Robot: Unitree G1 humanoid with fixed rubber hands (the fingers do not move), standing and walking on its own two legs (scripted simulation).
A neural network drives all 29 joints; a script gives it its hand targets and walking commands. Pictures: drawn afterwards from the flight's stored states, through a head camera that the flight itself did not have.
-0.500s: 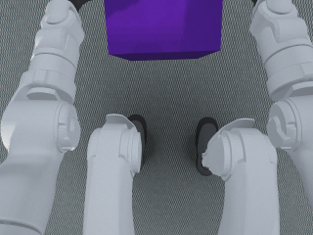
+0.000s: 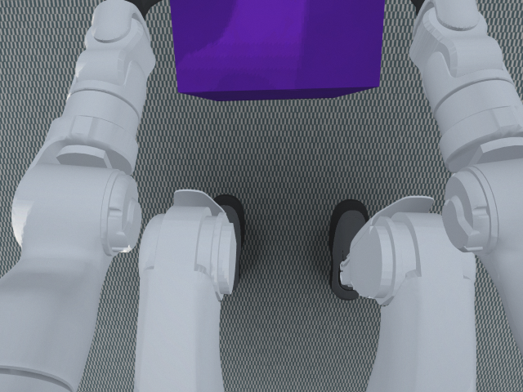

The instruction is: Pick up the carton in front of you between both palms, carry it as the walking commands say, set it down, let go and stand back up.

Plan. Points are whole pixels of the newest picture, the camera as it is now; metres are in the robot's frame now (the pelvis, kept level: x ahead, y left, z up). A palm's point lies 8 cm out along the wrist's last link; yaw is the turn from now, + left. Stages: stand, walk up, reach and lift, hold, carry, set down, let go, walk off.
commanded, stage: reach and lift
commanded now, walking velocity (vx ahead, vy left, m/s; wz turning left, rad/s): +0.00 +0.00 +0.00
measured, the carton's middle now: (274, 18) +0.54 +0.04 -0.25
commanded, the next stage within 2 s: none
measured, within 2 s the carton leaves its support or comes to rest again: leaves its support in 0.46 s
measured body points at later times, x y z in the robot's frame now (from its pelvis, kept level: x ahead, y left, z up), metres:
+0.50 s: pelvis +0.00 +0.00 -0.01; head +0.35 +0.01 +0.25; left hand +0.55 +0.18 -0.17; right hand +0.56 -0.12 -0.17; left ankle +0.11 +0.12 -0.34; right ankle +0.11 -0.13 -0.34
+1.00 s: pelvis -0.01 -0.01 +0.10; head +0.26 +0.01 +0.47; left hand +0.49 +0.19 +0.04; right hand +0.52 -0.11 +0.04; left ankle +0.11 +0.12 -0.34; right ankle +0.11 -0.13 -0.34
